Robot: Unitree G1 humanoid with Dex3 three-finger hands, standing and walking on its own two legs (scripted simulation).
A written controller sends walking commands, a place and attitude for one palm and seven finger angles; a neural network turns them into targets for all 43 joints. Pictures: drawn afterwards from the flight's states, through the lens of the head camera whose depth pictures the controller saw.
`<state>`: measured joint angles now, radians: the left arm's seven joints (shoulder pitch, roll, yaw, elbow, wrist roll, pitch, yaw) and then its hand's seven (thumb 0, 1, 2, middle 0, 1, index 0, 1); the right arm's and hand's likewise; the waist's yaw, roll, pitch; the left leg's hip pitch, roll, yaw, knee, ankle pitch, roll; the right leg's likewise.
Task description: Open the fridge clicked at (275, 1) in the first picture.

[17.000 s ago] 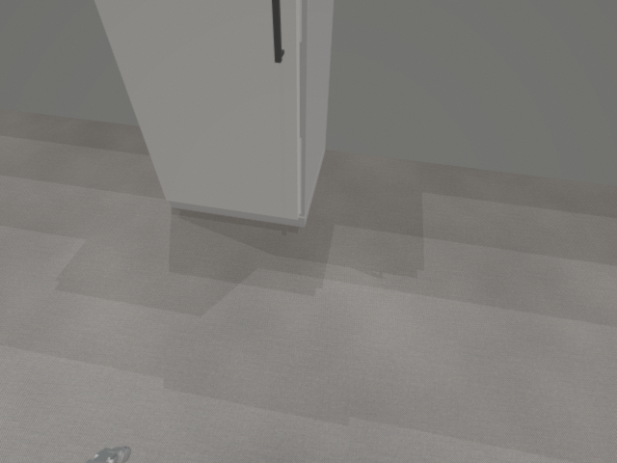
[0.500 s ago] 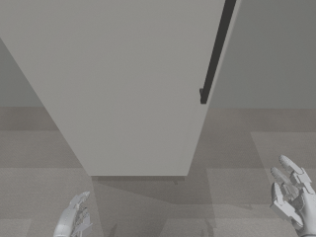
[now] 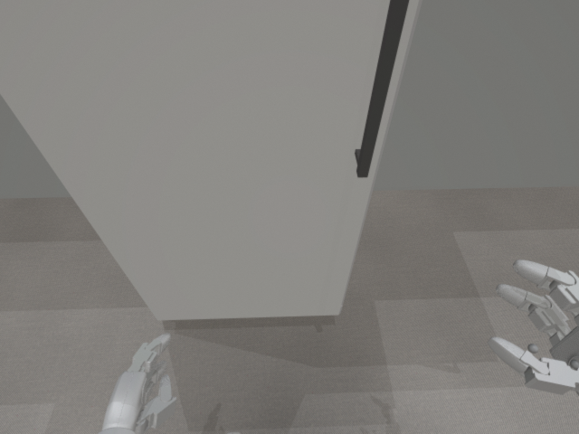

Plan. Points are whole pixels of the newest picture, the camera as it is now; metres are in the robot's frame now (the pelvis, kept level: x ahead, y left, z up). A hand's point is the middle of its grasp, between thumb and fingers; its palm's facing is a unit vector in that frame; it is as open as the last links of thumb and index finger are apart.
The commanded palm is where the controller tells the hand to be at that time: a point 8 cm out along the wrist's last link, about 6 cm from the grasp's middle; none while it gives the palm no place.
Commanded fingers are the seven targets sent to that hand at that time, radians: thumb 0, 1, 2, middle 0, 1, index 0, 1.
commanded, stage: raise the hand to about handle height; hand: right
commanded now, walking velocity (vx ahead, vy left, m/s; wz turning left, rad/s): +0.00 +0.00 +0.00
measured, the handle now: (383, 54) +0.55 -0.09 +0.26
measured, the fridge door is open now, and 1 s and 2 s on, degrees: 0 0 0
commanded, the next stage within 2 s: move the hooked fingers beside the handle in 1.36 s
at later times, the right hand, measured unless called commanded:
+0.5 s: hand out of the picture +0.26 -0.28 +0.17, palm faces +0.01 +1.00 -0.10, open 13.4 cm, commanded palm +0.23 -0.33 +0.18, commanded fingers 0.00 0.50 -0.30 0.30 1.20 0.30 1.20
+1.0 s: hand out of the picture +0.30 -0.28 +0.23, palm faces +0.01 +0.99 -0.11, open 14.0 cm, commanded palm +0.26 -0.32 +0.24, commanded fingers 0.00 0.50 -0.30 0.30 1.20 0.30 1.20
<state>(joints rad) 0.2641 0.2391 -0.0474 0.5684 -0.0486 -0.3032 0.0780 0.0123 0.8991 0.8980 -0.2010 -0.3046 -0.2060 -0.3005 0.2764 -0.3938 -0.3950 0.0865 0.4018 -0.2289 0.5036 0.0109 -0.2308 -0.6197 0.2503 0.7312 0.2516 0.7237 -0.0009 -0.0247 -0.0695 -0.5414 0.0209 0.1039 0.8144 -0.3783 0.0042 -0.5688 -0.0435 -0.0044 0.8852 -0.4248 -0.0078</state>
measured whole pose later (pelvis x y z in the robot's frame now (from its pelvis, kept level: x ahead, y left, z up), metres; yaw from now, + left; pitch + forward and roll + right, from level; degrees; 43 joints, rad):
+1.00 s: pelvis +0.03 +0.00 +0.04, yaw -1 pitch -1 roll +1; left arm 0.24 0.28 -0.08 0.60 -0.09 -0.22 0.09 0.01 0.90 0.90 -0.20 -0.30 -0.20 -0.30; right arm -0.15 -0.53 -0.49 0.16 0.34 0.19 0.53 -0.01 0.50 -0.30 0.30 1.20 0.30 1.20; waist -0.04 -0.06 -0.04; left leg -0.18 0.03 0.10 0.47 -0.26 0.00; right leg -0.19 -0.01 -0.02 0.49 -0.28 -0.01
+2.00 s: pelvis +0.03 +0.00 +0.04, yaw +0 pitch +0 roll +0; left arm 0.25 0.26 -0.08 0.61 -0.09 -0.18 0.11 0.01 0.90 0.90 -0.20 -0.30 -0.20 -0.30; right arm -0.33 -0.45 -0.38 0.30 0.27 0.19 0.40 -0.01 0.50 -0.30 0.30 1.20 0.30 1.20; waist -0.01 -0.04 -0.04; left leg -0.22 0.04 0.07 0.48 -0.26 -0.01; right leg -0.21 -0.01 -0.04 0.50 -0.28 -0.01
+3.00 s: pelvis +0.03 +0.00 +0.04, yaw +1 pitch +3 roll +0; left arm 0.33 0.27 -0.04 0.69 -0.07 -0.09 0.10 0.01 0.90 0.90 -0.20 -0.30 -0.20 -0.30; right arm -0.77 -0.40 -0.28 0.81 0.18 0.03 0.26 -0.01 0.51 -0.30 0.30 1.20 0.30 1.20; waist 0.06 -0.03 -0.04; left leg -0.29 0.02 0.06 0.49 -0.25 0.00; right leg -0.28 -0.02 -0.05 0.51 -0.29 -0.01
